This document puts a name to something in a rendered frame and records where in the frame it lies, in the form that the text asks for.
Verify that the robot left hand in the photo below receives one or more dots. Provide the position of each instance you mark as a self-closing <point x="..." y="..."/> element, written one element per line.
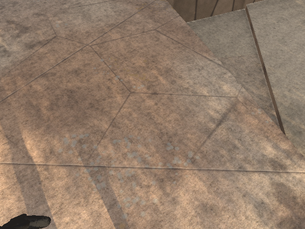
<point x="27" y="222"/>

